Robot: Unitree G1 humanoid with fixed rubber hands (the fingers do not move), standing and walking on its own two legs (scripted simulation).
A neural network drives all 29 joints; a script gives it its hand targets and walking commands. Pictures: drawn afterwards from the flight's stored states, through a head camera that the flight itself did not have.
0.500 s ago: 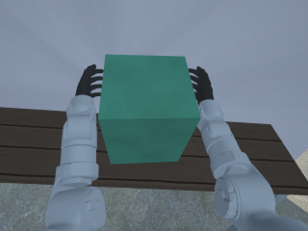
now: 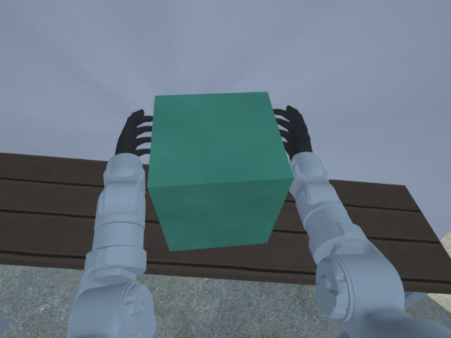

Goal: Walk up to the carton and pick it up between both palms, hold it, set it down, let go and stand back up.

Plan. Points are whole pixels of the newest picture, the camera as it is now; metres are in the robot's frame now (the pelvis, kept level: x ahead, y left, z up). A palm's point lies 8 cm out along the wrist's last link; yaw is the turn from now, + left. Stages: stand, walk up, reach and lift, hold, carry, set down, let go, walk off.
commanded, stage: set down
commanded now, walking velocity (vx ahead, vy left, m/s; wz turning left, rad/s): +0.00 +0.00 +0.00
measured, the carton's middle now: (215, 176) +0.41 +0.03 +0.09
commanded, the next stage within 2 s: none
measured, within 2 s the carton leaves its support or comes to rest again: neither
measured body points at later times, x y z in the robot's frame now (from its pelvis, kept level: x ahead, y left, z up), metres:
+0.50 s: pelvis +0.01 +0.00 +0.00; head +0.00 +0.02 +0.45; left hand +0.40 +0.19 +0.13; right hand +0.44 -0.11 +0.15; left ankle +0.03 +0.15 -0.75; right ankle -0.01 -0.11 -0.75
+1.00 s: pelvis +0.01 -0.01 +0.00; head +0.02 +0.01 +0.45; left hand +0.40 +0.19 +0.10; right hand +0.45 -0.11 +0.12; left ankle +0.03 +0.15 -0.75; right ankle -0.01 -0.11 -0.75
